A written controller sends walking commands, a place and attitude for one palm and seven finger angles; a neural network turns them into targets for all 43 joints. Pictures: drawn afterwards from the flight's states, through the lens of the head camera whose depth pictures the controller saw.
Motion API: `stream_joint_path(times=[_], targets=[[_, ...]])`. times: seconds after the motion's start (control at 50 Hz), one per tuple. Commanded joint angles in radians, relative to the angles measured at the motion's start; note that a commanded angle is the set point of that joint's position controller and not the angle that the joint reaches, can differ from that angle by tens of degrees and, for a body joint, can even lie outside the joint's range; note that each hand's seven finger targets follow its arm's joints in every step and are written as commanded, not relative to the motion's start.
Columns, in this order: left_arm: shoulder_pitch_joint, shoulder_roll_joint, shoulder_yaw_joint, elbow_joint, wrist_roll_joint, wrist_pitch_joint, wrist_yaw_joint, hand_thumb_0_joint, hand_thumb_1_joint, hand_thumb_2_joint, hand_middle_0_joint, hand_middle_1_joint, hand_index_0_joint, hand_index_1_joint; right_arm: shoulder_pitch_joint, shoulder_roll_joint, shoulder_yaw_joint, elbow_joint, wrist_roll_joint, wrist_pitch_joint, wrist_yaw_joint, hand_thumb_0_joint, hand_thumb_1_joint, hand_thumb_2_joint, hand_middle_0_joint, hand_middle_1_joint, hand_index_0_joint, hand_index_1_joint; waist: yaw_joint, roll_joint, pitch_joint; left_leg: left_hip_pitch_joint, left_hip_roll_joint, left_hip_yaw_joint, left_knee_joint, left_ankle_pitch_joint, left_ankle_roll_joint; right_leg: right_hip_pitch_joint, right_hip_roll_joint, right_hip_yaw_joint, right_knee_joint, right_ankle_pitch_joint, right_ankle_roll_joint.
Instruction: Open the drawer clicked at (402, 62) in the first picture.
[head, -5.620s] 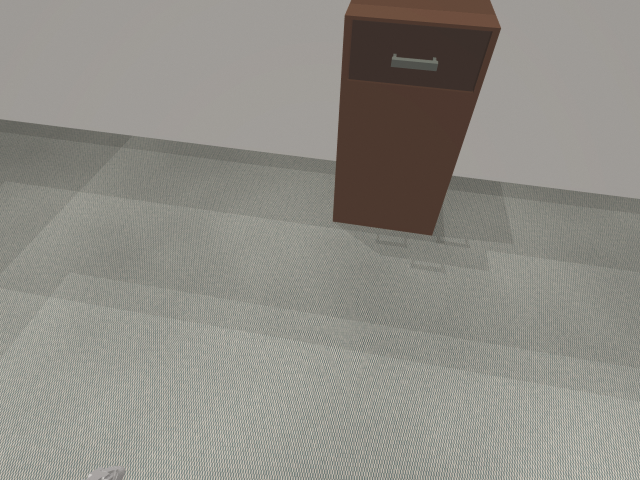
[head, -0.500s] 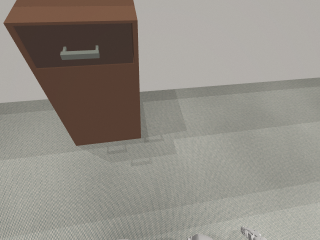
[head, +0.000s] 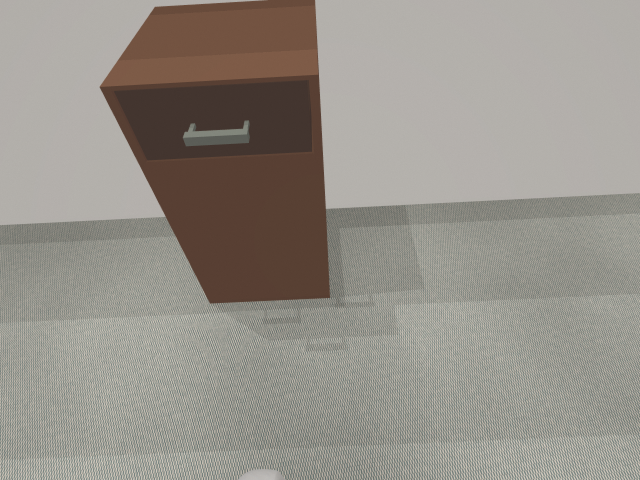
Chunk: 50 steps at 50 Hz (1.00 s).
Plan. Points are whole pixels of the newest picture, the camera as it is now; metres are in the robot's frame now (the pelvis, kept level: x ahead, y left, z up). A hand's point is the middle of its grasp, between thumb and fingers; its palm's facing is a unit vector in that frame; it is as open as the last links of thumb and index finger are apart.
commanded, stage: take the last steps up to it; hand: left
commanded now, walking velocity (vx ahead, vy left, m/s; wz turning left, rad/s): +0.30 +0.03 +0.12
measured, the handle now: (218, 131) +0.79 +0.27 -0.01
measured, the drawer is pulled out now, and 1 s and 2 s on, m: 0.00 0.00 0.00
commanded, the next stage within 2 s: come to a stop and stand still in 0.82 s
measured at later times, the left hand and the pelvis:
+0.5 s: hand out of the picture +0.09 +0.24 -0.17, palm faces +0.08 -0.98 -0.16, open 7.4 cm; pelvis +0.08 +0.05 +0.00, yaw +2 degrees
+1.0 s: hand (216, 385) +0.29 +0.20 -0.17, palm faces +0.09 -0.97 -0.21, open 7.2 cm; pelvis +0.26 +0.02 +0.00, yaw +2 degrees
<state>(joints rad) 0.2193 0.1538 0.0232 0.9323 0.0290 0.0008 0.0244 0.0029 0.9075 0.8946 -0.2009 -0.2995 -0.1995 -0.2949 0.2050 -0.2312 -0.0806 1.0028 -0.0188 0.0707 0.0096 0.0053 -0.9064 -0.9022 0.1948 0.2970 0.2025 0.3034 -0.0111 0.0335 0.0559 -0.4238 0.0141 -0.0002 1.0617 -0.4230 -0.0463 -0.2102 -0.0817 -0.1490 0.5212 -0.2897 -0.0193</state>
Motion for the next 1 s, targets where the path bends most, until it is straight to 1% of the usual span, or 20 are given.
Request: stream_joint_path(times=[0.0, 0.06, 0.14, 0.16, 0.18, 0.2, 0.22, 0.28, 0.32, 0.44, 0.56, 0.62, 0.64, 0.66, 0.68, 0.7, 0.74, 0.8, 0.92, 0.98], targets=[[0.104, 0.214, 0.059, 0.002, 0.002, -0.026, 0.006, 0.0, 0.9, 0.9, -0.2, -0.3, -0.2, -0.3, -0.061, -0.037, 0.007, -0.074, -0.004, -0.033, 0.009, 0.0, -0.9, -0.9, 0.2, 0.3, 0.2, 0.3, 0.064, -0.204, -0.025, -0.047, 0.032, 0.041, -0.154, 0.0, -0.008, 0.101, -0.247, 0.201, -0.261, 0.127, -0.104], [0.15, 0.222, 0.061, 0.044, 0.007, -0.033, -0.002, 0.0, 0.9, 0.9, -0.2, -0.3, -0.2, -0.3, -0.086, -0.023, 0.012, -0.081, -0.002, -0.05, 0.018, 0.0, -0.9, -0.9, 0.2, 0.3, 0.2, 0.3, 0.083, -0.209, -0.014, -0.012, 0.037, 0.074, -0.285, -0.03, 0.015, 0.097, -0.267, 0.238, -0.299, -0.059, -0.118], [0.103, 0.211, 0.057, 0.071, -0.005, -0.027, -0.009, 0.0, 0.9, 0.9, -0.2, -0.3, -0.2, -0.3, 0.068, -0.006, 0.024, -0.023, -0.002, -0.079, 0.009, 0.0, -0.9, -0.9, 0.2, 0.3, 0.2, 0.3, 0.006, -0.155, -0.029, 0.289, 0.006, 0.146, -0.606, 0.115, 0.036, -0.062, -0.184, 0.138, -0.217, -0.176, -0.059], [0.092, 0.178, 0.05, 0.07, -0.01, -0.022, -0.013, 0.0, 0.9, 0.9, -0.2, -0.3, -0.2, -0.3, 0.14, -0.041, 0.018, 0.004, 0.0, -0.087, 0.001, 0.0, -0.9, -0.9, 0.2, 0.3, 0.2, 0.3, -0.026, -0.041, -0.04, 0.427, 0.042, 0.087, -0.677, 0.091, 0.046, -0.17, -0.139, 0.09, -0.114, -0.218, -0.019], [0.08, 0.114, 0.037, 0.052, -0.014, -0.019, -0.02, 0.0, 0.9, 0.9, -0.2, -0.3, -0.2, -0.3, 0.218, -0.115, 0.001, 0.027, -0.01, -0.092, -0.008, 0.0, -0.9, -0.9, 0.2, 0.3, 0.2, 0.3, -0.059, 0.203, -0.025, 0.501, 0.23, -0.171, -0.772, -0.046, 0.115, -0.33, -0.037, -0.007, 0.099, -0.237, 0.03], [0.019, 0.082, 0.024, 0.013, -0.009, -0.022, -0.023, 0.0, 0.9, 0.9, -0.2, -0.3, -0.2, -0.3, 0.302, -0.18, -0.008, 0.04, -0.014, -0.092, -0.017, 0.0, -0.9, -0.9, 0.2, 0.3, 0.2, 0.3, -0.095, 0.273, 0.022, 0.481, 0.384, -0.393, -0.889, -0.088, 0.207, -0.449, 0.027, -0.026, 0.303, -0.295, 0.044], [-0.035, 0.097, 0.029, 0.005, 0.002, -0.017, -0.019, 0.0, 0.9, 0.9, -0.2, -0.3, -0.2, -0.3, 0.291, -0.168, -0.006, 0.051, -0.015, -0.094, -0.025, 0.0, -0.9, -0.9, 0.2, 0.3, 0.2, 0.3, -0.098, 0.251, 0.057, 0.42, 0.405, -0.412, -0.926, -0.148, 0.233, -0.475, -0.002, 0.055, 0.444, -0.289, 0.031], [-0.01, 0.106, 0.036, 0.058, -0.001, -0.023, -0.043, 0.0, 0.9, 0.9, -0.2, -0.3, -0.2, -0.3, 0.181, -0.077, 0.025, 0.031, -0.006, -0.115, -0.035, 0.0, -0.9, -0.9, 0.2, 0.3, 0.2, 0.3, -0.032, 0.12, 0.123, 0.331, 0.316, -0.229, -0.926, 0.053, 0.206, -0.459, -0.053, 0.109, 0.56, -0.087, 0.034], [0.041, 0.085, 0.031, 0.087, -0.002, -0.018, -0.045, 0.0, 0.9, 0.9, -0.2, -0.3, -0.2, -0.3, 0.181, -0.063, 0.029, 0.04, -0.001, -0.131, -0.04, 0.0, -0.9, -0.9, 0.2, 0.3, 0.2, 0.3, -0.003, 0.083, 0.081, 0.37, 0.268, -0.125, -0.902, 0.28, 0.198, -0.431, -0.047, 0.094, 0.554, -0.013, 0.051], [-0.041, 0.065, 0.03, 0.065, -0.007, -0.008, -0.045, 0.0, 0.9, 0.9, -0.2, -0.3, -0.2, -0.3, 0.267, -0.046, 0.026, 0.092, 0.003, -0.143, -0.046, 0.0, -0.9, -0.9, 0.2, 0.3, 0.2, 0.3, -0.012, 0.074, 0.095, 0.416, 0.257, -0.037, -0.885, 0.483, 0.209, -0.453, -0.049, 0.068, 0.415, 0.059, 0.067], [-0.162, 0.054, 0.03, 0.021, -0.012, -0.026, -0.049, 0.0, 0.9, 0.9, -0.2, -0.3, -0.2, -0.3, 0.318, -0.044, 0.022, 0.135, -0.012, -0.138, -0.047, 0.0, -0.9, -0.9, 0.2, 0.3, 0.2, 0.3, -0.045, 0.1, 0.103, 0.424, 0.264, -0.013, -0.803, 0.638, 0.194, -0.329, 0.0, 0.023, 0.169, 0.041, 0.021], [0.032, 0.08, 0.043, 0.08, -0.009, -0.042, -0.044, 0.0, 0.9, 0.9, -0.2, -0.3, -0.2, -0.3, 0.284, -0.061, 0.021, 0.136, -0.003, -0.135, -0.048, 0.0, -0.9, -0.9, 0.2, 0.3, 0.2, 0.3, 0.054, 0.076, 0.006, 0.385, 0.222, 0.05, -0.575, 0.856, 0.152, -0.032, 0.074, -0.03, 0.036, 0.103, -0.015], [0.179, 0.128, 0.058, 0.125, -0.004, -0.056, -0.038, 0.0, 0.9, 0.9, -0.2, -0.3, -0.2, -0.3, 0.275, -0.055, 0.019, 0.132, 0.005, -0.138, -0.043, 0.0, -0.9, -0.9, 0.2, 0.3, 0.2, 0.3, 0.119, 0.024, -0.083, 0.273, 0.185, 0.073, -0.383, 0.8, 0.12, 0.202, 0.037, 0.026, -0.001, 0.173, -0.039], [0.314, 0.227, 0.084, 0.157, 0.002, -0.067, -0.022, 0.0, 0.9, 0.9, -0.2, -0.3, -0.2, -0.3, 0.3, -0.002, 0.024, 0.109, 0.018, -0.141, -0.033, 0.0, -0.9, -0.9, 0.2, 0.3, 0.2, 0.3, 0.158, -0.194, -0.201, 0.043, 0.076, 0.139, -0.086, 0.408, 0.079, 0.436, -0.209, 0.319, -0.048, 0.283, -0.123], [0.359, 0.294, 0.092, 0.171, -0.014, -0.064, -0.02, 0.0, 0.9, 0.9, -0.2, -0.3, -0.2, -0.3, 0.308, 0.018, 0.027, 0.087, 0.023, -0.138, -0.036, 0.0, -0.9, -0.9, 0.2, 0.3, 0.2, 0.3, 0.132, -0.267, -0.259, -0.081, -0.014, 0.084, 0.205, -0.168, 0.068, 0.446, -0.397, 0.591, -0.165, 0.388, -0.232], [0.274, 0.281, 0.09, 0.147, -0.021, -0.058, -0.015, 0.0, 0.9, 0.9, -0.2, -0.3, -0.2, -0.3, 0.228, 0.015, 0.025, 0.074, 0.023, -0.128, -0.035, 0.0, -0.9, -0.9, 0.2, 0.3, 0.2, 0.3, 0.138, -0.231, -0.209, -0.112, 0.039, -0.018, 0.297, -0.147, 0.08, 0.313, -0.392, 0.606, -0.237, 0.182, -0.242], [0.096, 0.171, 0.058, 0.101, -0.017, -0.056, -0.005, 0.0, 0.9, 0.9, -0.2, -0.3, -0.2, -0.3, 0.151, 0.03, 0.021, 0.054, 0.004, -0.116, -0.025, 0.0, -0.9, -0.9, 0.2, 0.3, 0.2, 0.3, 0.059, -0.056, -0.01, -0.137, 0.109, -0.029, 0.271, 0.016, 0.078, 0.041, -0.309, 0.43, -0.284, 0.038, -0.19], [0.009, 0.099, 0.035, 0.085, -0.006, -0.066, 0.0, 0.0, 0.9, 0.9, -0.2, -0.3, -0.2, -0.3, 0.24, 0.076, 0.029, 0.082, -0.006, -0.084, -0.018, 0.0, -0.9, -0.9, 0.2, 0.3, 0.2, 0.3, -0.028, -0.114, 0.004, -0.006, 0.122, 0.02, 0.071, 0.08, 0.044, -0.133, -0.216, 0.188, -0.322, 0.147, -0.127], [0.055, 0.118, 0.035, 0.101, -0.007, -0.062, -0.006, 0.0, 0.9, 0.9, -0.2, -0.3, -0.2, -0.3, 0.129, 0.078, 0.041, 0.037, -0.002, -0.09, -0.009, 0.0, -0.9, -0.9, 0.2, 0.3, 0.2, 0.3, -0.001, -0.152, -0.009, 0.042, 0.083, 0.085, -0.301, 0.133, 0.017, -0.049, -0.172, 0.135, -0.282, 0.3, -0.14], [0.036, 0.108, 0.023, 0.113, -0.015, -0.04, 0.005, 0.0, 0.9, 0.9, -0.2, -0.3, -0.2, -0.3, 0.13, 0.062, 0.054, 0.058, 0.003, -0.096, -0.024, 0.0, -0.9, -0.9, 0.2, 0.3, 0.2, 0.3, -0.016, -0.125, -0.036, 0.242, 0.065, 0.074, -0.556, 0.331, 0.007, -0.068, -0.122, 0.088, -0.159, 0.382, -0.084]])
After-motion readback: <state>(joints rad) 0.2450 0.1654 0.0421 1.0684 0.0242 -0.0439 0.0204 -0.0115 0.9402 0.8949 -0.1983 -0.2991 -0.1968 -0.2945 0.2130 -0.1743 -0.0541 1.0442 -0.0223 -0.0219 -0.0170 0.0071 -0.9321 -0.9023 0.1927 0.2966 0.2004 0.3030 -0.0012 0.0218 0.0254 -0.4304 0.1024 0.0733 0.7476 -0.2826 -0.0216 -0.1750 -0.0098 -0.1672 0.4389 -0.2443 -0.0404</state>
